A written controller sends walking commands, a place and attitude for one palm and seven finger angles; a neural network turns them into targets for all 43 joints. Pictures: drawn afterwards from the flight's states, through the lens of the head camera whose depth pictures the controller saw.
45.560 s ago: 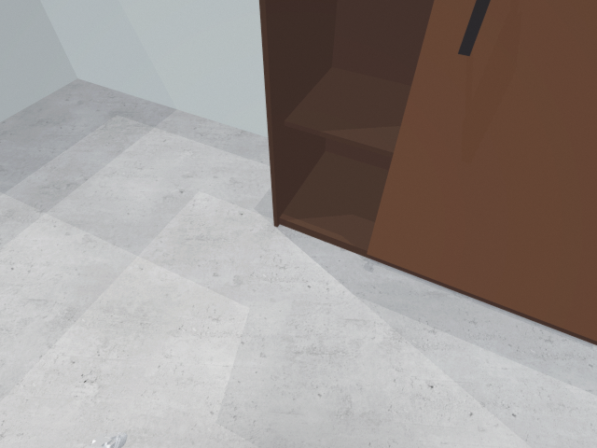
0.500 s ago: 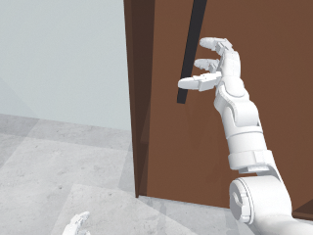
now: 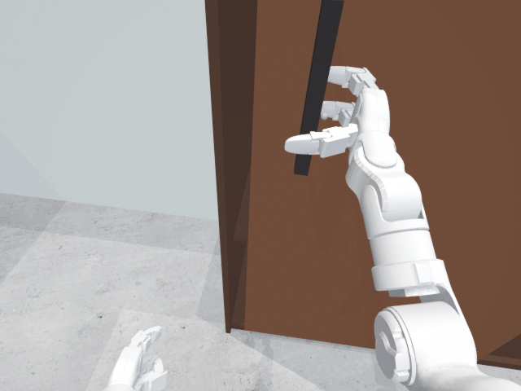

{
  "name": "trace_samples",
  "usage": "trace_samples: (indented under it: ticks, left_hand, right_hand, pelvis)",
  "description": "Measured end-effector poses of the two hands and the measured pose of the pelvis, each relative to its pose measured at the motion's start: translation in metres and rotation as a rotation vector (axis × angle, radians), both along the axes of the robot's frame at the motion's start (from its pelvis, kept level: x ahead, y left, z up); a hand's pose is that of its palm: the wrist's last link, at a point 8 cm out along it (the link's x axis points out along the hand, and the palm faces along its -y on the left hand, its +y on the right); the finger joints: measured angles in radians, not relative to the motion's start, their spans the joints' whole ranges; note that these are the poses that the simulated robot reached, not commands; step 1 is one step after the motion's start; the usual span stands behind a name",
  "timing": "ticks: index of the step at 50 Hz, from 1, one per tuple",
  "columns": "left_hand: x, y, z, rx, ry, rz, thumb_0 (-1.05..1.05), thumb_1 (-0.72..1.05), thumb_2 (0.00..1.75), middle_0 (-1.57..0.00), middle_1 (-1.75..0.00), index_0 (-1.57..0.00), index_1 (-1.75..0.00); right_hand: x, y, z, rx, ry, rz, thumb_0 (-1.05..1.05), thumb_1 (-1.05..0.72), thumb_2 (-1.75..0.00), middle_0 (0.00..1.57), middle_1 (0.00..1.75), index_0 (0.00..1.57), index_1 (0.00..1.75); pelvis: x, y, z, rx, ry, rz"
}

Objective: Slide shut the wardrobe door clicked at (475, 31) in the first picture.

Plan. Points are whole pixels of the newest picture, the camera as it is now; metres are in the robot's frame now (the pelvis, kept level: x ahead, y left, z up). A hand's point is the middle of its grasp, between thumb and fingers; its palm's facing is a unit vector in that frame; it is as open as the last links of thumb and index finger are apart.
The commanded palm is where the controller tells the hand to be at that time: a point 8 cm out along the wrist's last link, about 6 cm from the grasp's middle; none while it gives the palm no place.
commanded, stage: slide the fingers in behind the handle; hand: right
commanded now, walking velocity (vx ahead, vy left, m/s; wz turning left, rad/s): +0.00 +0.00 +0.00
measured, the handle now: (313, 94) +0.47 -0.04 +0.26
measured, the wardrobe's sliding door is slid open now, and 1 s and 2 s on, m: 0.05 0.05 0.05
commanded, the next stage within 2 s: grip the handle and tug to test in 1.16 s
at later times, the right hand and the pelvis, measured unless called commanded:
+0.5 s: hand (309, 115) +0.42 -0.03 +0.25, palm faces +0.01 +1.00 +0.03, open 14.0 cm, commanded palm +0.40 -0.08 +0.25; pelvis +0.01 +0.00 +0.00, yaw +0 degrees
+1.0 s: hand (307, 114) +0.43 -0.03 +0.25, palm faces +0.02 +1.00 +0.03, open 14.0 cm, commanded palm +0.40 -0.07 +0.25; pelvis +0.00 +0.00 +0.00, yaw +0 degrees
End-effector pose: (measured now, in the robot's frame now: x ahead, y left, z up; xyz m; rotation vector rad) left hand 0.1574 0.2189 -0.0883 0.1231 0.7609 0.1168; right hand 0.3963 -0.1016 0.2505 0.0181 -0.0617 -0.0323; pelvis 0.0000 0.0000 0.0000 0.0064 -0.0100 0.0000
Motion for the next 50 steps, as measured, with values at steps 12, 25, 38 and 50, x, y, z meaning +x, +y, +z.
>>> trace_samples:
  ticks: [12, 25, 38, 50]
  left_hand:
    - [-0.008, 0.006, -0.009, 0.002, 0.052, 0.012, 0.02, 0.9, 0.9, -0.2, -0.3, -0.2, -0.3]
    - [-0.01, 0.006, -0.01, -0.009, 0.061, 0.017, 0.02, 0.9, 0.9, -0.2, -0.3, -0.2, -0.3]
    - [-0.007, 0.007, -0.008, 0.003, 0.055, 0.014, 0.02, 0.9, 0.9, -0.2, -0.3, -0.2, -0.3]
    - [-0.015, 0.004, -0.011, -0.006, 0.073, 0.027, 0.02, 0.9, 0.9, -0.2, -0.3, -0.2, -0.3]
  right_hand:
    - [0.009, 0.011, -0.004, -0.007, 0.017, 0.001, -0.01, 0.5, -0.3, 0.31, 1.21, 0.3, 1.2]
    - [0.007, 0.019, -0.004, 0.009, 0.01, 0.02, -0.01, 0.5, -0.3, 0.31, 1.2, 0.3, 1.2]
    - [0.007, 0.022, -0.003, 0.004, 0.01, 0.017, -0.01, 0.5, -0.3, 0.3, 1.2, 0.3, 1.2]
    - [0.007, 0.022, -0.002, 0.009, 0.01, 0.01, -0.01, 0.5, -0.3, 0.3, 1.2, 0.3, 1.2]
  pelvis:
    - [0.004, 0.002, 0.0, -0.001, 0.01, -0.004]
    - [0.006, 0.003, 0.0, -0.001, 0.008, -0.001]
    - [0.004, 0.002, -0.001, -0.001, 0.009, -0.005]
    - [0.004, 0.0, 0.0, -0.001, 0.007, 0.001]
